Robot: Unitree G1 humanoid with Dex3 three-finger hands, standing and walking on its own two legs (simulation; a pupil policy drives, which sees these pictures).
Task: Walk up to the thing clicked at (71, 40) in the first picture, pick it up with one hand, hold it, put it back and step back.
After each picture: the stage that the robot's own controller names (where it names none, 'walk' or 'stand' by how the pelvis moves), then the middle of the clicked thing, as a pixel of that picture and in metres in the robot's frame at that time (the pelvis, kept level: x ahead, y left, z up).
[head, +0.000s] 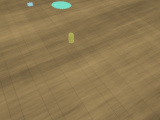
stand; (71, 38) +1.50 +0.15 -0.72
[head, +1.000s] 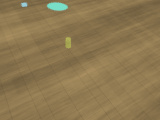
walk; (68, 42) +1.37 +0.18 -0.70
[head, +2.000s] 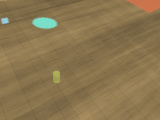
walk; (56, 76) +0.87 +0.21 -0.71
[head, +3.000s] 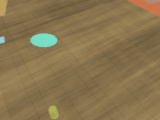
walk; (53, 112) +0.52 +0.24 -0.69
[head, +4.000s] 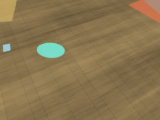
stand; out of the picture +0.38 +0.18 -0.71
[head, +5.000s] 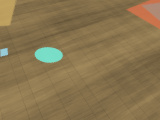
stand; out of the picture +0.35 +0.19 -0.71
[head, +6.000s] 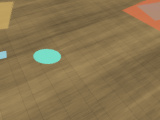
stand; out of the picture +0.37 +0.20 -0.72
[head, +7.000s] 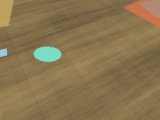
stand; out of the picture +0.37 +0.20 -0.73
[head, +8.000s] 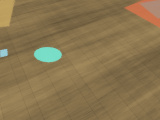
stand; out of the picture +0.36 +0.21 -0.73
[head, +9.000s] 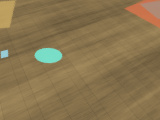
stand; out of the picture +0.36 +0.21 -0.73
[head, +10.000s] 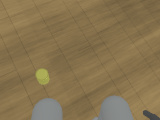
go down; (42, 76) +0.44 +0.18 -0.44
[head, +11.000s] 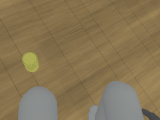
go down; (31, 62) +0.48 +0.19 -0.33
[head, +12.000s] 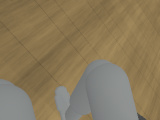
close in; out of the picture +0.47 +0.24 -0.23
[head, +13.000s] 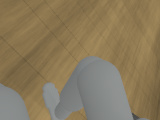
close; out of the picture +0.46 +0.25 -0.24
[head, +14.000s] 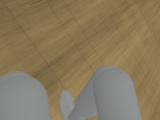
lift; out of the picture +0.39 +0.24 -0.20
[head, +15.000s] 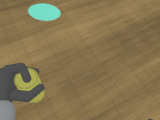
lift; (31, 86) +0.33 +0.18 +0.00
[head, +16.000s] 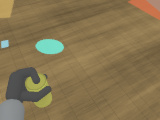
hold; (39, 91) +0.33 +0.16 +0.01
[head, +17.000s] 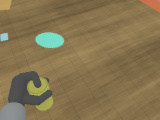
crouch; (41, 94) +0.33 +0.16 -0.02
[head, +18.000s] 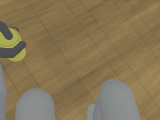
crouch; (12, 45) +0.47 +0.19 -0.10
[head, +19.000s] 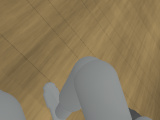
lower; out of the picture +0.46 +0.25 -0.24
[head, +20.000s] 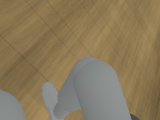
lower; out of the picture +0.46 +0.26 -0.24
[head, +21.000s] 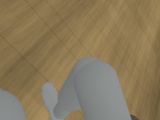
lower; out of the picture +0.46 +0.26 -0.24
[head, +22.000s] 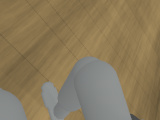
lower; out of the picture +0.46 +0.26 -0.24
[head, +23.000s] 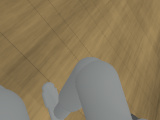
loosen; out of the picture +0.46 +0.25 -0.24
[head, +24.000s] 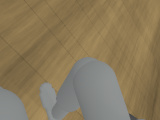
withdraw; out of the picture +0.45 +0.24 -0.25
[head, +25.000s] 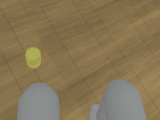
walk; (33, 58) +0.47 +0.18 -0.30
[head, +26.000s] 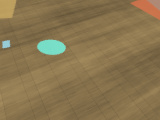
stand; out of the picture +0.39 +0.16 -0.65
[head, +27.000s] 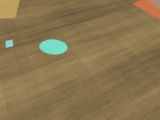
stand; out of the picture +0.40 +0.17 -0.67
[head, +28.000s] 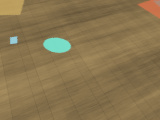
stand; out of the picture +0.40 +0.16 -0.68
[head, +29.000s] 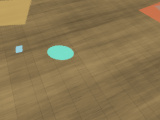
walk; out of the picture +0.40 +0.17 -0.72
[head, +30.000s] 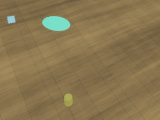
walk; (68, 99) +0.53 +0.08 -0.70
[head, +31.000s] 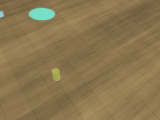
walk; (56, 74) +0.77 +0.24 -0.68
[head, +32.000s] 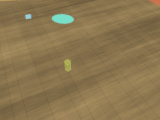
stand; (67, 65) +1.04 +0.19 -0.70
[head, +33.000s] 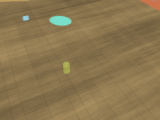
stand; (66, 67) +1.03 +0.17 -0.72
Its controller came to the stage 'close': yes
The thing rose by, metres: 0.71
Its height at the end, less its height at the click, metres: +0.00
